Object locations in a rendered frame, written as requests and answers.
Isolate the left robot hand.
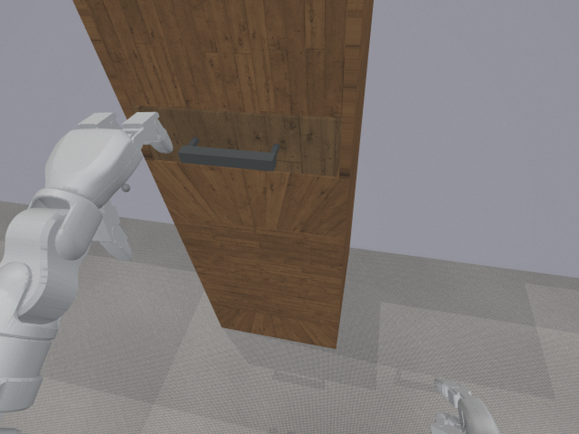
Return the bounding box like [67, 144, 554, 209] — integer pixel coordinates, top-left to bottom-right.
[45, 112, 173, 261]

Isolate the drawer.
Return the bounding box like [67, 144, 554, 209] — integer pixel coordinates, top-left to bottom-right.
[133, 106, 342, 177]

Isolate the right robot hand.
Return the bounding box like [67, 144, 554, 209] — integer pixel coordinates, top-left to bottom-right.
[431, 378, 500, 434]

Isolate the handle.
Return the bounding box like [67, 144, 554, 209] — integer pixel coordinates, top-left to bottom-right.
[178, 137, 280, 172]

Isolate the cabinet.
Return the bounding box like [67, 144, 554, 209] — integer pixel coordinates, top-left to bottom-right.
[72, 0, 374, 349]

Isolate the robot left forearm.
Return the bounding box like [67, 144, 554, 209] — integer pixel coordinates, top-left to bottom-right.
[0, 188, 103, 420]

